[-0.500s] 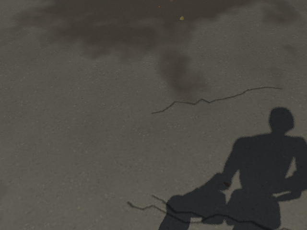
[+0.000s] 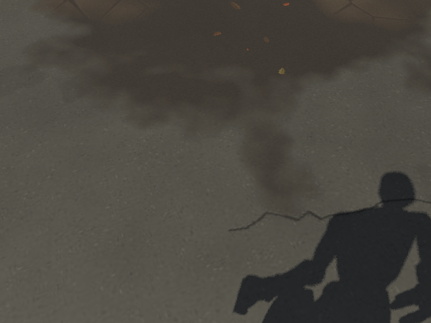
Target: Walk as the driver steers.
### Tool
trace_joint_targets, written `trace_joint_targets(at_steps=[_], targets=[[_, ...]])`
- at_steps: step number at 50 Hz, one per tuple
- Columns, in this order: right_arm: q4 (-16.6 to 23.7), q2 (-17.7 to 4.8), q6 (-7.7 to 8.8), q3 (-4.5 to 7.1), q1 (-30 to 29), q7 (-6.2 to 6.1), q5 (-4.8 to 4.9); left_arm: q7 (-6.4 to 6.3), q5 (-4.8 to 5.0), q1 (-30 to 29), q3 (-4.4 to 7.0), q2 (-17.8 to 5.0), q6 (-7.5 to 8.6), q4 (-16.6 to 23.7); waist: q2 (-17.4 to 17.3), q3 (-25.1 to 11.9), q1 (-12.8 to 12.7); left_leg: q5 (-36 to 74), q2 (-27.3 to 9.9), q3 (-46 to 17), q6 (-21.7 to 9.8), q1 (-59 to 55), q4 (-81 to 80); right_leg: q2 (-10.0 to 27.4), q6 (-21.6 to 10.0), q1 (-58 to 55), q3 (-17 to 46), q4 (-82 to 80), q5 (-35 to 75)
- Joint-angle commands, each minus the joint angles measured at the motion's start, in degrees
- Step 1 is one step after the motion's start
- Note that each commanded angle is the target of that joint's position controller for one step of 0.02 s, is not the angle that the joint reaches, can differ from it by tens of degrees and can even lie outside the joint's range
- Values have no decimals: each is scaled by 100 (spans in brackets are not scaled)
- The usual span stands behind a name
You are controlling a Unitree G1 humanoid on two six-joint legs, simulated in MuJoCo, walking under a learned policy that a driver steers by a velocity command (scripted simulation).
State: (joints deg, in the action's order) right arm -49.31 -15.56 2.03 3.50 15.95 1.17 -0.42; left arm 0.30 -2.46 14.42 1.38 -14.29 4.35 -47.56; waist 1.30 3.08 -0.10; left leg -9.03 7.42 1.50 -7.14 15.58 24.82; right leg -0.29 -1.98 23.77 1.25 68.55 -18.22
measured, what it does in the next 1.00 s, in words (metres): walks ahead, turning left: right foot, then left foot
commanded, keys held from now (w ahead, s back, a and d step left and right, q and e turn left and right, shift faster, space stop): w+q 1.00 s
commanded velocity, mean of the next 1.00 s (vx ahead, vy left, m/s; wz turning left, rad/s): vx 0.50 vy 0.00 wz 0.56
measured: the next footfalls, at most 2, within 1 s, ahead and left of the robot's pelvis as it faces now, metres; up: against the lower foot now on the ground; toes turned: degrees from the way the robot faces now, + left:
right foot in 0.36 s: +0.38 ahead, -0.11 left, +0.00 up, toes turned +15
left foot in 0.88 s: +0.54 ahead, +0.20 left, +0.00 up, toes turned +35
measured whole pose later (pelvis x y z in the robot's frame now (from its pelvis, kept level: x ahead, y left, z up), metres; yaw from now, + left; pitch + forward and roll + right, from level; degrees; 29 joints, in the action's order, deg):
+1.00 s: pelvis +0.49 +0.11 -0.01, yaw +36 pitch +1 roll +0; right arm -40.1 -16.4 0.6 3.0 9.0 1.4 -1.2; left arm 0.3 -1.4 18.2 2.0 -15.1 2.8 -45.6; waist 0.4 3.7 -2.3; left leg -12.0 5.6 2.7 -6.7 22.0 32.7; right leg 4.3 0.8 19.1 -2.8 69.4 -22.9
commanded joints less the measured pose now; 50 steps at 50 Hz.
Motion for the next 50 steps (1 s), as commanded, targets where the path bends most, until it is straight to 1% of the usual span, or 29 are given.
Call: trace_joint_targets(at_steps=[1, 5, 8, 12, 13, 15, 16, 17, 18, 19, 20, 21, 22, 23, 24, 26, 29, 34, 36, 39, 41, 43, 44, 45, 46, 47, 48, 49, 50], targets=[[223, -694, 167, 153, 224, -31, 42, 35, -66, 314, 83, -500, -121, 374, -253, -219, -188, 1240, -1562, -1981, -989, -364, -1330, 416, 239, 731, 146, -412, 83], [195, -825, 152, 207, 589, -50, 61, 56, -37, -666, 31, -450, -176, 759, -368, -25, 65, 1160, -1292, -1803, -818, -284, -1500, 487, 523, 1126, -63, -1666, 918], [177, -862, 117, 245, 918, -62, 68, 83, 7, -1248, -10, -408, -168, 953, -462, -116, 343, 1387, -1185, -1826, -578, -698, -1285, 385, 573, 1197, -71, -2479, 1568], [209, -901, 73, 270, 1216, -114, -16, 95, 65, -1833, -49, -442, -102, 1201, -536, -180, 575, 2003, -1285, -2087, -529, -1286, -833, 177, 512, 1218, -54, -3128, 1575], [242, -928, 66, 280, 1206, -130, -42, 92, 77, -1885, -51, -474, -76, 1251, -564, -195, 569, 2122, -1334, -2185, -502, -1372, -699, 123, 470, 1110, -21, -3292, 1469], [368, -1016, 65, 309, 933, -169, -65, 71, 94, -1572, -14, -618, -24, 1221, -646, -255, 328, 2203, -1400, -2378, -328, -1251, -426, 27, 339, 410, 80, -3744, 1154], [439, -1072, 75, 323, 737, -168, -71, 39, 105, -1178, 28, -725, 5, 1113, -680, -368, 126, 2409, -1364, -2432, -219, -1057, -157, -83, 252, -240, 60, -3928, 926], [476, -1090, 107, 320, 594, -136, -39, -20, 94, -540, 90, -850, 58, 931, -528, -647, -208, 2596, -1139, -2327, -86, -842, 503, -146, 127, -1165, 32, -4301, 967], [542, -869, 162, 255, 593, -75, 38, -110, -3, 200, 193, -1179, 133, 823, -51, -1228, -534, 2009, -779, -1970, 76, -355, 1729, 569, -127, -2368, 671, -4510, 583], [762, -366, 194, 129, 825, -74, 219, -201, -134, 832, 316, -1655, 101, 854, 885, -2002, -640, -419, -147, -1166, 276, 977, 3334, 2098, -526, -3829, 2570, -4811, -460], [869, -539, 138, 130, 1170, -87, 88, -175, -44, 623, 376, -1750, -10, 792, 1621, -2091, -240, -2338, -22, -799, 274, 1948, 4160, 2650, -968, -3828, 4372, -5254, -699], [651, -770, 37, 162, 1016, -114, -49, -144, -4, 237, 274, -1150, -63, 890, 564, -1240, -133, -1868, -497, -841, 262, 2229, 4561, 2429, -934, -3100, 3719, -5233, -1117], [657, -715, 13, 147, 653, -46, -91, -118, 37, -5, 177, -746, -59, 909, 66, -668, -149, -1422, -656, -768, 309, 2158, 4433, 2084, -830, -2426, 2820, -5363, -721], [693, -607, -16, 136, 521, 8, -97, -110, 24, -132, 133, -606, -45, 883, 166, -408, -51, -1199, -814, -699, 359, 2027, 4210, 1805, -684, -2004, 2118, -5541, -86], [742, -591, -77, 139, 424, 63, -169, -119, 40, -60, 124, -588, -3, 795, 426, -274, -8, -1119, -926, -650, 411, 1967, 4087, 1628, -627, -1780, 1631, -5627, 468], [774, -532, -178, 120, 402, 144, -185, -82, 96, 103, 155, -642, 102, 679, 519, -313, 45, -892, -955, -553, 475, 1900, 4120, 1499, -625, -1680, 1066, -5720, 1352], [989, -473, -224, 92, -72, 225, -179, -40, 148, 268, 210, -718, 186, 558, 401, -268, 47, -435, -1054, -535, 555, 2350, 4016, 1556, -729, -1833, 516, -5911, 1940], [1303, -312, -204, -12, -951, 313, -152, -17, 139, 480, 247, -748, 159, 363, 360, -37, -97, 533, -1096, -229, 609, 2477, 2782, 1336, -622, -1953, -452, -5972, 2418], [1445, -238, -180, -69, -1356, 365, -154, -28, 147, 601, 271, -821, 148, 293, 375, 58, -212, 760, -1095, -8, 527, 2241, 2097, 1357, -562, -2001, -701, -5957, 2469], [1613, -259, -174, -92, -1726, 394, -183, -70, 138, 850, 313, -955, 84, 153, 363, 157, -317, 400, -1010, 311, 318, 2040, 1453, 1512, -471, -2427, -934, -5762, 2909], [1653, -315, -176, -70, -1704, 355, -217, -105, 119, 939, 332, -1068, 9, 71, 409, 64, -262, -142, -761, 543, 112, 1684, 1164, 1560, -382, -2735, -1165, -5232, 4225], [1498, -461, -149, 17, -1045, 269, -259, -140, 114, 991, 364, -1259, -84, 18, 497, -420, 55, -713, -301, 709, -161, 782, 942, 1571, -329, -2893, -1376, -3895, 5898], [1215, -586, -93, 107, -143, 201, -302, -148, 141, 937, 356, -1280, -129, 54, 307, -940, 475, -496, -111, 639, -340, -397, 496, 1471, -221, -2464, -1521, -2647, 5591], [983, -1039, -77, 270, 777, 97, -339, -133, 108, 966, 294, -1084, -126, 242, -280, -1611, 821, -1112, -992, -616, -622, -1954, 295, 1330, -49, -1208, -1537, -955, 3625], [1112, -1726, -105, 417, 500, 30, -214, -5, 98, 1091, 166, -448, -102, 689, -1644, -1969, 324, -983, -2627, -3718, -1365, -3475, -191, 186, 309, 1349, -1196, 924, -1415], [1169, -1625, -157, 433, 821, -8, -43, -3, 36, 308, 259, -948, -73, 827, -687, -2042, 819, -419, -2689, -4331, -1462, -3455, -681, 134, 293, 1948, -71, 1316, -1139], [1016, -1422, -160, 379, 587, -61, -28, 16, 140, 18, 231, -856, -20, 938, -486, -1231, 608, 323, -2535, -3309, -1353, -2876, -668, 440, 238, 2187, 25, 1101, -490], [965, -1103, -136, 291, 377, -82, -8, 0, 145, 108, 185, -782, 29, 865, -221, -708, 341, 1125, -2260, -2723, -1149, -2038, -730, 620, 231, 1859, -14, 524, -163], [982, -945, -98, 238, 133, -96, -1, -5, 83, 183, 189, -770, -17, 804, -141, -483, 99, 1567, -1941, -2292, -974, -1462, -808, 731, 265, 1481, 15, 149, -131]])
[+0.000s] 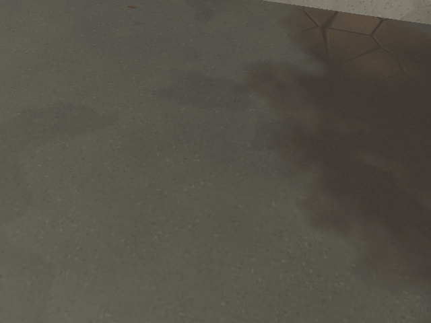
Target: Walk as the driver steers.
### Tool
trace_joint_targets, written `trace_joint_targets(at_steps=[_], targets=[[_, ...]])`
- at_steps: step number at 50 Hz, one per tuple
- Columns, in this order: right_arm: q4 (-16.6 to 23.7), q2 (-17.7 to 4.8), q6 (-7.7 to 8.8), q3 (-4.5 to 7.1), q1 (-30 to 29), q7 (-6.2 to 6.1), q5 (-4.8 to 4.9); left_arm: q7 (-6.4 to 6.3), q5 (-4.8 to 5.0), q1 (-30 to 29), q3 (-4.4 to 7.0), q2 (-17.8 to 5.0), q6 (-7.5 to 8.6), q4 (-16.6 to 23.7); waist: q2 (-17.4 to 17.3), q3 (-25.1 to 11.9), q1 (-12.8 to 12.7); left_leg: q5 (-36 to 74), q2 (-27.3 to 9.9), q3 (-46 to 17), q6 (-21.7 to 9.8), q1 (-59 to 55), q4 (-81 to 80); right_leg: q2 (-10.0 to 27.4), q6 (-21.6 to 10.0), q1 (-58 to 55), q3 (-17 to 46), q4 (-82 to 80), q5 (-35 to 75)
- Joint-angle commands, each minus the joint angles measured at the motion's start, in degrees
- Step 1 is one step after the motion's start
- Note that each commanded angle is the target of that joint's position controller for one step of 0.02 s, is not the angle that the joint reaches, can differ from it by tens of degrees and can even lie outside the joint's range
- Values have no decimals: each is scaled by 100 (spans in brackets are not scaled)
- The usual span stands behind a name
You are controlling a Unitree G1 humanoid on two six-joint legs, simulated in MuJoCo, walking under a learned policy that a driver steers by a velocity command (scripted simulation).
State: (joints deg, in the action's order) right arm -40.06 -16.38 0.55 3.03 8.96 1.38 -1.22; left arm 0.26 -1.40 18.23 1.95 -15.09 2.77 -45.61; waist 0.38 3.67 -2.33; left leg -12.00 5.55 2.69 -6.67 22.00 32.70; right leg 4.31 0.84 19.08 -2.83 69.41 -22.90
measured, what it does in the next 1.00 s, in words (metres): walks ahead: right foot, then left foot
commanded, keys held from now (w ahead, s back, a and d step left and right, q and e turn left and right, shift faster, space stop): w+q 0.06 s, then w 0.78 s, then w+e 0.16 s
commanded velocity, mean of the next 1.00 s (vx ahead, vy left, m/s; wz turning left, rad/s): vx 0.50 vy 0.00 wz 0.15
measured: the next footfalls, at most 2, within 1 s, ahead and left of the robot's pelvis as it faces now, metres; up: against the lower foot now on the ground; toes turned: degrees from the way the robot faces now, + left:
right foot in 0.44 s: +0.42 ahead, -0.10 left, +0.00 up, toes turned +6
left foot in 0.96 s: +0.67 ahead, +0.14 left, +0.00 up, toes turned +9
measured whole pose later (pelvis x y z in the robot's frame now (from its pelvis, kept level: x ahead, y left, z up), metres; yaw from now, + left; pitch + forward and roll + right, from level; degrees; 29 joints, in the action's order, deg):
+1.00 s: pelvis +0.55 +0.03 +0.00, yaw +6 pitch +1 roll -1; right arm -43.3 -13.5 4.3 0.5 3.1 0.5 -3.0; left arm 0.2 0.0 25.0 2.0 -13.5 3.3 -54.7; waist 0.2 2.5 -3.7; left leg -8.1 -0.4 4.3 -4.1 24.7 31.8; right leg -1.9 -3.3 5.8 -0.1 43.2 -26.4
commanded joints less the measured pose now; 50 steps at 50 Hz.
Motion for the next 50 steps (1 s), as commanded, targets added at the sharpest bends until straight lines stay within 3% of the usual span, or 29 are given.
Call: trace_joint_targets(at_steps=[1, 3, 5, 8, 11, 16, 19, 20, 21, 22, 23, 24, 25, 26, 28, 31, 34, 37, 39, 43, 45, 46, 47, 48, 49, 50], targets=[[93, -723, 83, 232, 637, -121, 103, 9, -108, 9, 125, -679, 39, 562, -137, -534, 117, 2112, -1537, -2119, -962, -1690, -1702, 308, 48, 1568, 439, -142, 326], [58, -700, 190, 213, 681, -86, 122, 49, -165, 84, 129, -617, -130, 545, -177, -595, 17, 2384, -1356, -1926, -994, -1362, -1820, 257, 150, 1343, 359, -429, 348], [-46, -763, 244, 228, 855, -77, 100, 85, -142, -91, 102, -495, -184, 568, -188, -490, 50, 2108, -1258, -1767, -954, -1220, -2035, 244, 198, 1472, 268, -842, 767], [-232, -688, 283, 195, 1231, -72, 112, 109, -129, -793, 79, -427, -175, 737, -279, -198, 295, 1953, -1180, -1677, -769, -1382, -2229, 273, 201, 1846, 235, -1711, 1571], [-396, -690, 325, 180, 1579, -87, 117, 143, -96, -1321, 55, -390, -139, 851, -350, -145, 525, 2211, -1211, -1615, -601, -1833, -2176, 183, 117, 1969, 211, -2438, 2152], [-600, -770, 336, 162, 1951, -164, 40, 189, -41, -2045, 30, -406, -53, 1097, -365, 39, 761, 2661, -1451, -1691, -532, -2497, -1951, -83, -126, 1924, 106, -3296, 2146], [-650, -882, 349, 164, 1714, -220, 13, 154, -30, -1565, 84, -517, -1, 982, -466, -20, 425, 3809, -1530, -1597, -319, -2486, -1525, -377, -403, 908, 41, -3772, 1574], [-676, -938, 358, 170, 1650, -220, 1, 96, -24, -1055, 140, -618, 20, 812, -473, -284, 203, 4642, -1445, -1499, -234, -2466, -957, -594, -505, 204, -50, -3878, 1331], [-703, -927, 360, 155, 1575, -200, 7, 22, -41, -217, 201, -723, 70, 550, -284, -743, -209, 4781, -1195, -1243, -126, -2247, 77, -635, -656, -873, -67, -4222, 1506], [-582, -692, 392, 74, 1574, -183, 34, -73, -151, 720, 293, -1062, 117, 402, 97, -1433, -581, 3331, -931, -1070, -29, -1320, 1587, 365, -940, -2292, 976, -4310, 969], [-495, -187, 389, -12, 2309, -156, 237, -76, -228, 1079, 470, -1738, 92, 343, 1493, -2152, -307, -613, 194, -558, 274, 532, 3756, 1976, -1796, -3707, 3819, -4760, 661], [-583, -642, 373, 54, 2025, -189, 5, -1, 1, 745, 382, -1266, 30, 304, 810, -1790, -213, -1561, 82, -1013, 189, 1159, 4227, 1891, -1791, -3224, 4580, -5300, 456], [-514, -631, 361, 68, 1592, -157, -12, 20, 55, 170, 296, -920, 22, 370, 359, -878, 0, -1104, -246, -1030, 188, 1313, 4194, 1692, -1679, -2376, 3527, -5338, 386], [-472, -541, 366, 21, 1307, -116, -19, 47, 28, -119, 226, -639, 51, 371, 75, -532, 65, -798, -460, -943, 194, 1208, 3888, 1402, -1532, -1797, 2849, -5492, 851], [-484, -426, 253, -7, 1278, -44, -89, 27, 39, -209, 149, -451, 116, 217, 364, -265, 310, -626, -734, -754, 280, 842, 3365, 896, -1232, -1126, 1894, -5755, 1638], [-535, -297, 152, -48, 1260, 30, -127, 62, 95, 65, 173, -553, 251, -8, 418, -301, 384, -384, -828, -521, 415, 848, 3067, 759, -1308, -1041, 1410, -5972, 2469], [-320, -237, 139, -96, 499, 59, -124, 71, 116, 293, 185, -588, 265, -193, 368, -64, 265, 191, -1054, -313, 564, 1403, 2369, 650, -1335, -1169, 1075, -6257, 2551], [-137, -97, 168, -179, -201, 83, -85, 83, 127, 484, 176, -568, 253, -348, 369, 18, 106, 798, -1056, -108, 640, 1324, 1273, 453, -1215, -1244, 709, -6266, 2839], [-56, -52, 186, -218, -567, 89, -59, 77, 119, 655, 189, -634, 256, -452, 371, 25, -6, 1057, -975, 5, 623, 1124, 696, 473, -1166, -1358, 600, -6205, 3042], [67, -172, 219, -192, -959, 50, -51, 26, 78, 898, 189, -690, 217, -642, 364, 86, -81, 885, -849, 19, 445, 905, 135, 767, -1113, -1853, 746, -5884, 3529], [29, -252, 269, -149, -743, 11, -68, -14, 53, 800, 208, -783, 183, -685, 360, 23, 100, 451, -702, -4, 323, 510, -128, 849, -1052, -2034, 871, -5443, 4194], [-117, -323, 312, -103, -284, -26, -87, -29, 52, 706, 218, -836, 170, -688, 336, -189, 321, 269, -546, 28, 246, -92, -361, 774, -984, -2024, 851, -4915, 4766], [-410, -462, 389, -26, 572, -85, -139, -25, 72, 650, 197, -794, 157, -693, 107, -666, 691, 438, -511, 7, 110, -1249, -726, 502, -874, -1727, 661, -3920, 4805], [-591, -880, 448, 98, 1574, -174, -269, -8, 119, 577, 126, -582, 183, -510, -394, -1423, 1066, -68, -1570, -1071, -162, -2723, -839, 176, -756, -744, 452, -2398, 3397], [-612, -1479, 396, 259, 1809, -198, -308, -3, 298, 1291, -22, 115, 168, -374, -1683, -2130, 776, -509, -3197, -3514, -810, -4157, -1342, -784, -521, 1193, -8, -496, -403], [-563, -1077, 321, 205, 1538, -176, -106, -71, 119, 995, 162, -632, 81, -522, -800, -1796, 800, -1023, -3076, -3835, -786, -3574, -1659, -576, -606, 1638, 541, 54, -627]])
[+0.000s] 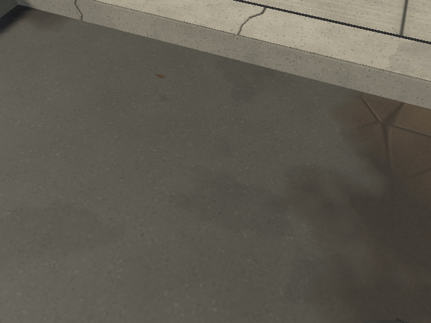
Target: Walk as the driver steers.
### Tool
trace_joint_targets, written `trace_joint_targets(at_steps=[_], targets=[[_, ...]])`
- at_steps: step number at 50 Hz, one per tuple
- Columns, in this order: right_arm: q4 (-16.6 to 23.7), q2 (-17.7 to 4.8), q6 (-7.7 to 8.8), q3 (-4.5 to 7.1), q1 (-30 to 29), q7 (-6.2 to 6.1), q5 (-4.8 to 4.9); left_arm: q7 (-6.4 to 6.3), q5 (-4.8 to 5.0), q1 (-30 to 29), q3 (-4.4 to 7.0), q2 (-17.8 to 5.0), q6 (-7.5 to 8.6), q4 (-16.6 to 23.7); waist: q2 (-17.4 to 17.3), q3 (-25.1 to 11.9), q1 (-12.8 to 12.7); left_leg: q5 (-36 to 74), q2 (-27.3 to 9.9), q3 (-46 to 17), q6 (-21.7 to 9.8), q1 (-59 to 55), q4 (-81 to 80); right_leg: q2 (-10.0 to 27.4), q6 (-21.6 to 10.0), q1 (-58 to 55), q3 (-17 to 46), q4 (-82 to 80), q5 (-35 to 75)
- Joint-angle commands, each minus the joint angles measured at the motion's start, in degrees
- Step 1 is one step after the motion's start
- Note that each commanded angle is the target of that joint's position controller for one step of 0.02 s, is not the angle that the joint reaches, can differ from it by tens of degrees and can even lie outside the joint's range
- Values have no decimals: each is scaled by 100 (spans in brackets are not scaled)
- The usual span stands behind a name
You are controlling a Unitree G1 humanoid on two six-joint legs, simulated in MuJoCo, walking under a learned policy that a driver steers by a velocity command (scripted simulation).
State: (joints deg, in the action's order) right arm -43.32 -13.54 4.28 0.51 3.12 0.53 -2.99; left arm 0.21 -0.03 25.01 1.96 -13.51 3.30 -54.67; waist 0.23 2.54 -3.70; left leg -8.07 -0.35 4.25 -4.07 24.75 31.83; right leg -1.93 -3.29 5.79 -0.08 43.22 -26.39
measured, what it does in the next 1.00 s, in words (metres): walks ahead, turning right: right foot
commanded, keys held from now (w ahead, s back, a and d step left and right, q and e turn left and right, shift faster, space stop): w+e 0.26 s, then e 0.62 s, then no key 0.12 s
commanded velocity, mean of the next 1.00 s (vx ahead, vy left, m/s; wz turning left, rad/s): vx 0.24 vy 0.00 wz -0.51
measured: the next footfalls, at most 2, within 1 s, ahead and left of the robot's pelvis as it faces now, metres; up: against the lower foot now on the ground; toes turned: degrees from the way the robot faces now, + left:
right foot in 0.46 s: +0.36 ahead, -0.12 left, +0.00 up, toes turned -19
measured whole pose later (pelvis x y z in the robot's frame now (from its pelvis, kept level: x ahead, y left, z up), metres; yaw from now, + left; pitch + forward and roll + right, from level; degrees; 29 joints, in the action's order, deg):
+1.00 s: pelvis +0.31 -0.02 +0.01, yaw -33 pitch +2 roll +1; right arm -44.6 -14.8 -1.9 2.5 9.3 -2.4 -0.3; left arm 0.1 -1.5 13.8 4.9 -16.2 -2.4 -45.5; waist 0.8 1.5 -2.5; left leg -22.5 1.3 -3.4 0.9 21.3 40.9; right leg -9.6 -4.7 18.8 10.1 24.7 -6.1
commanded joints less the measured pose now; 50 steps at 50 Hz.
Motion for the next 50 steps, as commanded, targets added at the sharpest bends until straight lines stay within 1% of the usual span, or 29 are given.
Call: trace_joint_targets(at_steps=[1, 2, 4, 6, 7, 9, 13, 16, 18, 19, 21, 22, 23, 24, 25, 26, 27, 28, 29, 30, 32, 34, 37, 39, 41, 44, 47, 49, 50], targets=[[-182, -964, -48, 341, 1588, -82, 111, -32, -30, -71, 206, -802, 18, 458, -481, -847, 735, -1358, -2205, -3077, -880, -3091, -1729, 313, -226, 3045, 395, 2635, 239], [-175, -702, -8, 279, 1294, -64, 120, 9, -17, -264, 178, -646, 13, 478, -418, -451, 619, -840, -1942, -2395, -736, -2499, -1966, 507, -200, 2917, 364, 2407, 608], [-267, -487, 71, 223, 1177, -102, 154, 88, -134, -250, 196, -537, -128, 425, -603, -161, 385, -106, -1546, -1451, -440, -1877, -2204, 669, -95, 2575, 308, 2151, 879], [-351, -507, 176, 240, 1306, -107, 187, 156, -151, -308, 191, -388, -245, 447, -499, -175, 297, 443, -1506, -1023, -435, -1774, -2314, 674, -20, 2551, 248, 2156, 1086], [-400, -556, 212, 262, 1356, -110, 219, 186, -155, -453, 192, -347, -280, 506, -469, -112, 265, 588, -1496, -816, -446, -1787, -2387, 708, 17, 2721, 224, 2112, 1254], [-484, -594, 237, 291, 1488, -120, 225, 232, -173, -820, 194, -319, -316, 636, -420, -6, 287, 747, -1469, -469, -459, -1883, -2483, 778, 81, 3109, 179, 1963, 1644], [-653, -542, 215, 288, 1700, -120, 196, 301, -161, -1604, 141, -235, -307, 926, -394, 218, 391, 1146, -1305, 191, -424, -1994, -2491, 759, 156, 3360, -27, 930, 2389], [-742, -625, 186, 299, 1751, -164, 227, 339, -191, -2092, 50, -85, -264, 1116, -400, 334, 456, 2757, -1244, 774, -336, -1968, -2074, 555, 84, 2783, -521, -192, 2740], [-832, -715, 137, 322, 1907, -198, 235, 345, -219, -2149, 47, -119, -248, 1173, -479, 208, 495, 3580, -1306, 921, -258, -2289, -1657, 374, -39, 2499, -738, -528, 2625], [-843, -770, 103, 341, 1884, -226, 241, 337, -245, -2031, 67, -177, -242, 1166, -559, 112, 438, 4044, -1332, 966, -210, -2446, -1352, 264, -127, 2331, -782, -627, 2427], [-822, -922, 10, 407, 1759, -289, 256, 286, -281, -1464, 142, -349, -212, 1043, -683, -222, 213, 4914, -1354, 996, -139, -2649, -352, -57, -348, 1770, -858, -812, 1901], [-792, -966, -52, 430, 1707, -297, 268, 243, -302, -970, 208, -469, -157, 916, -607, -528, 24, 4676, -1332, 977, -87, -2604, 538, -195, -481, 1248, -784, -1126, 1923], [-749, -982, -89, 443, 1650, -272, 310, 156, -361, -378, 301, -664, -69, 741, -242, -897, -303, 3517, -1139, 1041, 130, -2210, 1871, -164, -647, 385, -563, -1832, 2853], [-548, -561, -96, 354, 1953, -245, 254, 76, -332, -259, 443, -1277, -18, 728, 644, -1362, -61, -679, -655, 994, 340, -761, 3508, 1218, -932, -980, 877, -1290, 5690], [-331, -419, -181, 325, 2424, -224, 353, 63, -121, -268, 613, -1856, -114, 888, 1281, -2357, 122, -3168, 334, 179, 584, 722, 5284, 2566, -2245, -2273, 3219, -1377, 7659], [-368, -647, -230, 343, 2027, -221, 203, 11, 49, -363, 601, -1636, -248, 1028, 211, -2307, -48, -2621, -55, -546, 580, 978, 5246, 2357, -2154, -1837, 2779, -1757, 6595], [-267, -572, -223, 321, 1603, -206, 236, -34, 60, -829, 508, -1289, -309, 1079, 139, -1432, 47, -2117, -214, -551, 581, 1086, 4983, 2109, -1994, -947, 2294, -2054, 5608], [-273, -562, -225, 327, 1402, -218, 196, -56, 45, -1150, 402, -932, -346, 1085, -84, -776, 251, -1811, -384, -571, 594, 1006, 4436, 1723, -1655, -175, 1950, -2324, 5034], [-231, -599, -301, 345, 1369, -223, 111, -80, 70, -1260, 357, -768, -359, 1084, 17, -533, 386, -1660, -463, -610, 619, 793, 4036, 1456, -1447, 302, 1705, -2438, 4857], [-269, -580, -411, 348, 1502, -223, 57, -78, 39, -1314, 331, -687, -357, 1092, 95, -554, 474, -1530, -448, -596, 642, 479, 3827, 1276, -1309, 618, 1545, -2514, 4713], [-270, -475, -541, 331, 1608, -216, 83, -31, -44, -1294, 372, -853, -300, 1110, 88, -755, 551, -1403, -332, -569, 670, 243, 3567, 1100, -1208, 819, 1450, -2524, 4655], [-202, -460, -590, 332, 1473, -217, 107, -14, -69, -1257, 425, -1005, -291, 1138, 172, -829, 519, -1254, -298, -604, 693, 315, 3268, 1009, -1133, 869, 1516, -2585, 4101], [-50, -558, -653, 360, 1050, -240, 100, -32, -69, -1154, 450, -1043, -370, 1173, 392, -742, 354, -1102, -274, -706, 743, 600, 2829, 920, -1014, 831, 1860, -2758, 2611], [46, -596, -677, 368, 791, -252, 119, -44, -75, -1064, 467, -1068, -425, 1191, 481, -659, 245, -1084, -236, -784, 767, 749, 2534, 907, -970, 734, 2160, -2858, 1710], [120, -610, -674, 365, 611, -264, 145, -50, -89, -978, 484, -1084, -463, 1198, 536, -574, 163, -1129, -173, -846, 760, 806, 2234, 914, -954, 627, 2430, -2895, 1212], [192, -606, -629, 343, 497, -286, 189, -45, -119, -916, 506, -1106, -490, 1211, 592, -524, 109, -1293, -26, -893, 682, 637, 1782, 905, -947, 527, 2695, -2791, 1261], [179, -598, -573, 311, 652, -305, 257, -30, -157, -995, 485, -1057, -506, 1225, 662, -614, 138, -1487, 122, -785, 547, 86, 1286, 907, -925, 556, 2716, -2608, 1915], [159, -598, -539, 293, 861, -320, 298, -15, -164, -1067, 460, -1020, -530, 1209, 709, -646, 208, -1591, 231, -695, 425, -425, 744, 899, -865, 648, 2794, -2487, 2406], [123, -576, -518, 281, 1033, -328, 308, -17, -145, -1116, 446, -1004, -549, 1192, 690, -640, 293, -1456, 279, -648, 351, -743, 262, 860, -790, 714, 2822, -2400, 2532]])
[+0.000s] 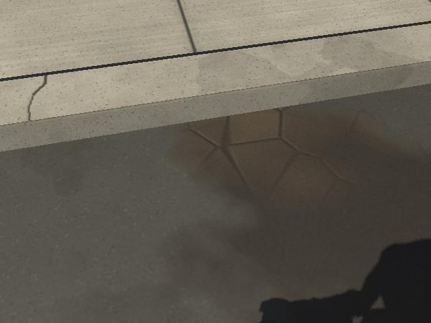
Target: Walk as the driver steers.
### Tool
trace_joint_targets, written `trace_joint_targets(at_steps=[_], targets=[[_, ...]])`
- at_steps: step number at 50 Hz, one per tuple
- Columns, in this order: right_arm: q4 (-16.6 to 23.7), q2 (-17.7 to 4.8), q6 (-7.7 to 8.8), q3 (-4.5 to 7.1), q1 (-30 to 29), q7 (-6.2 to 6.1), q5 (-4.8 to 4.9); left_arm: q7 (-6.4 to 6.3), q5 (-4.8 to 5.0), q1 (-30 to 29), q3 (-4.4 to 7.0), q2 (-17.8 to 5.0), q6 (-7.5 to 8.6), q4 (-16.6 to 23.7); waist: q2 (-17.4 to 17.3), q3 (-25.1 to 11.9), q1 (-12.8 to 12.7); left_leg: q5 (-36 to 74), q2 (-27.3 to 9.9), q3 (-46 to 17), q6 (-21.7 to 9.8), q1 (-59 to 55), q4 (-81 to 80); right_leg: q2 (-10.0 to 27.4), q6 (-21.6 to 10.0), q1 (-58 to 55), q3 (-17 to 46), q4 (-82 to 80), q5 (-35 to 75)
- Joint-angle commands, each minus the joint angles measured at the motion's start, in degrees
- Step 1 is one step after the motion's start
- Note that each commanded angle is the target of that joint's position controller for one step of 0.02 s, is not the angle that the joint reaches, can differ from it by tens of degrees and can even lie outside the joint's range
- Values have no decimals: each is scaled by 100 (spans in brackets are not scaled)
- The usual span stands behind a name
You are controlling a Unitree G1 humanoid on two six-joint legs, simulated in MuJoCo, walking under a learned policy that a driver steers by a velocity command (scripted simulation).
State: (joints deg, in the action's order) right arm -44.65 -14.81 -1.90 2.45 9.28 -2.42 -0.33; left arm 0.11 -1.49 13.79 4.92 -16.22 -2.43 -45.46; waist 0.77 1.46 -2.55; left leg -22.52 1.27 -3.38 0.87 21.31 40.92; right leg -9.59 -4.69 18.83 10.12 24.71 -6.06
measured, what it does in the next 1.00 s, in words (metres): steps on the spot: left foot, then right foot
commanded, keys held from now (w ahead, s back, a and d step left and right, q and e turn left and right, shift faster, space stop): no key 1.00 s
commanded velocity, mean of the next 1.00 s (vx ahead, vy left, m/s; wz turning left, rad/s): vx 0.01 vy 0.00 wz -0.09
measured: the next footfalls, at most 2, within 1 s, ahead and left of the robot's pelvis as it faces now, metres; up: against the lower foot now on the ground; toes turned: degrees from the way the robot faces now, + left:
left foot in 0.06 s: +0.05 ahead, +0.12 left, +0.00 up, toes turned -5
right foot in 0.38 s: +0.00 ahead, -0.09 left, +0.00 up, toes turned +2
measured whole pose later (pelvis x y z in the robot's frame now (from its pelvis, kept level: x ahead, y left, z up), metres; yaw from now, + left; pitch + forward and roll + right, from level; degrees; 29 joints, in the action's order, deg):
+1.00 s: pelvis -0.02 +0.01 +0.01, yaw -2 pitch -2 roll +0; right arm -64.1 -11.6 -0.8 0.2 14.3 -1.6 -0.6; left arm -2.2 -0.4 13.8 -0.6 -11.3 -0.1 -65.1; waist -0.3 1.8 0.6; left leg -9.8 0.9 -1.8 -0.3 10.0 21.6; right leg -3.0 -1.7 5.9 3.5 21.0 -13.1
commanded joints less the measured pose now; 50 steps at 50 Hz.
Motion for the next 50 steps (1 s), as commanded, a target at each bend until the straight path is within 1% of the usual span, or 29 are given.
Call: trace_joint_targets(at_steps=[1, 2, 3, 4, 5, 6, 7, 8, 9, 11, 13, 15, 16, 17, 18, 19, 20, 21, 22, 23, 24, 25, 26, 29, 32, 40, 50], targets=[[199, -410, 133, 71, 632, -45, 30, -23, 47, -71, 129, -707, 1, 259, 564, -505, 319, 397, 133, 160, -226, -843, -1425, 1509, -495, -428, 1757, -416, 398], [176, -502, 177, 84, 730, -67, -19, -55, 98, -52, 88, -618, 0, 254, 346, -446, 365, 763, -94, -62, -328, -1311, -2230, 1293, -230, -118, 1618, -216, -136], [290, -883, 203, 131, 502, -98, -127, -72, 129, 232, -8, -276, 21, 266, -720, -455, 122, 478, -1252, -1321, -606, -1562, -2925, 737, 108, 300, 953, 678, -1450], [492, -1253, 194, 177, 10, -53, -164, -115, 136, 169, 29, -401, 57, 317, -1296, -116, 73, 1504, -2261, -2533, -1206, -1117, -3113, -200, 296, 958, -179, 1466, -2329], [381, -1014, 206, 150, 180, -16, -162, -116, -25, 60, 92, -677, 56, 252, -855, -153, 159, 2229, -2316, -2310, -1583, -617, -2838, 184, 369, 455, -71, 2428, -2477], [379, -694, 234, 51, -52, 19, -90, -82, 24, 161, 103, -647, 47, 152, -614, -114, -25, 2511, -1925, -1769, -1495, -565, -2738, 238, 403, 307, -20, 2739, -2182], [379, -581, 244, 20, -230, 39, -73, -64, 42, 237, 93, -588, 23, 47, -598, -45, -95, 2725, -1542, -1243, -1284, -586, -2630, 248, 470, 250, -61, 2935, -1907], [375, -581, 255, 11, -262, 26, -72, -45, 30, 276, 81, -559, -7, -12, -815, -122, -94, 3010, -1311, -960, -1154, -831, -2526, 242, 523, 301, -103, 3046, -1770], [340, -559, 263, -4, -182, 19, -65, -30, 28, 312, 56, -515, -28, -72, -916, -162, -44, 3538, -1197, -781, -1131, -1088, -2392, 242, 596, 351, -151, 2984, -1800], [183, -567, 266, -12, 123, 30, -56, -40, 67, 114, -23, -373, -51, -112, -867, -246, 125, 4077, -1153, -654, -1135, -1554, -2188, 348, 719, 343, -290, 2459, -1863], [42, -619, 257, -6, 320, 40, -53, -76, 105, -92, -112, -247, -67, -156, -918, -337, 280, 4208, -1148, -650, -1130, -1823, -2033, 527, 768, 53, -558, 1662, -1950], [-94, -719, 218, 26, 478, 59, -86, -129, 172, -201, -154, -240, -73, -229, -1087, -368, 402, 4357, -1153, -766, -1133, -1924, -1924, 578, 711, -270, -783, 949, -1932], [-158, -747, 199, 38, 503, 65, -88, -154, 202, -174, -162, -262, -65, -292, -1116, -360, 391, 4452, -1151, -821, -1106, -1955, -1865, 591, 664, -417, -836, 533, -1731], [-212, -768, 183, 49, 461, 68, -70, -178, 208, -65, -177, -252, -45, -390, -1040, -354, 292, 4465, -1105, -809, -1015, -1918, -1782, 615, 608, -690, -880, -83, -1227], [-255, -781, 177, 59, 402, 69, -45, -202, 181, 75, -198, -247, -5, -504, -922, -362, 188, 4342, -1070, -793, -857, -1733, -1733, 733, 548, -1150, -810, -786, -372], [-276, -697, 204, 38, 432, 76, -38, -232, 120, 63, -182, -388, 45, -561, -748, -449, 220, 3844, -1036, -844, -653, -1433, -1764, 985, 471, -1643, -459, -997, 106], [-246, -599, 245, 14, 475, 111, -23, -257, 31, 35, -162, -631, 105, -573, -355, -602, 332, 3121, -881, -702, -481, -1033, -1718, 1477, 374, -2123, -2, -725, 864], [-321, -443, 243, -10, 557, 131, 33, -223, 97, -253, -166, -671, 114, -691, 338, -343, 552, 2108, -509, -368, -412, -1096, -2164, 1563, 178, -1640, -15, -354, 1261], [-466, -518, 219, -9, 405, 100, -10, -175, 119, -366, -238, -376, 147, -685, 228, -272, 368, 1788, -433, -305, -349, -1327, -2224, 1531, 154, -1428, -10, -420, 825], [-537, -613, 193, 27, 289, 85, -24, -161, 102, -306, -255, -346, 175, -751, 132, -74, 262, 1820, -450, -309, -357, -1329, -2135, 1451, 190, -1231, -53, -534, 502], [-587, -590, 180, 27, 258, 96, -24, -184, 80, -247, -265, -387, 181, -862, 191, -48, 265, 1969, -498, -322, -376, -1424, -2109, 1413, 204, -1158, -62, -614, 384], [-654, -582, 162, 37, 269, 111, -28, -218, 87, -167, -285, -371, 194, -973, 245, 54, 274, 2048, -513, -325, -390, -1422, -2090, 1390, 216, -1086, -67, -657, 363], [-717, -536, 156, 25, 319, 115, -30, -235, 98, -137, -289, -389, 205, -1063, 287, 37, 298, 2010, -529, -334, -384, -1434, -2121, 1388, 222, -1099, -71, -680, 301], [-968, -471, 148, 0, 381, 107, -27, -241, 102, -183, -327, -339, 222, -1206, 139, 99, 317, 1812, -507, -322, -339, -1424, -2201, 1398, 198, -1027, -49, -760, 61], [-1164, -435, 130, -20, 390, 105, -33, -247, 101, -182, -354, -333, 231, -1352, 70, 196, 321, 1620, -497, -324, -302, -1400, -2255, 1395, 173, -901, -22, -853, -242], [-1573, -350, 138, -89, 508, 93, -31, -247, 103, -51, -421, -235, 257, -1654, -43, 213, 320, 1483, -515, -328, -268, -1351, -2274, 1365, 138, -800, -29, -924, -489], [-1874, -206, 152, -162, 694, 62, -29, -254, 103, 212, -482, -56, 268, -1888, -56, 221, 312, 1468, -535, -328, -268, -1253, -2228, 1317, 133, -765, -97, -862, -419]])
Over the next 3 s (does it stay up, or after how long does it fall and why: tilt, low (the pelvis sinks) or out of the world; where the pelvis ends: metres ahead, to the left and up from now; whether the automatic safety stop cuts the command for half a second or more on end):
stays up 0.31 0.02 -0.02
